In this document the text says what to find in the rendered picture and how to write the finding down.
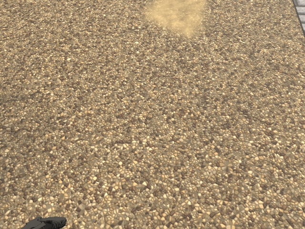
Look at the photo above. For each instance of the left robot hand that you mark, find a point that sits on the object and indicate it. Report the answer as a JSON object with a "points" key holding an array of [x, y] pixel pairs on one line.
{"points": [[46, 223]]}

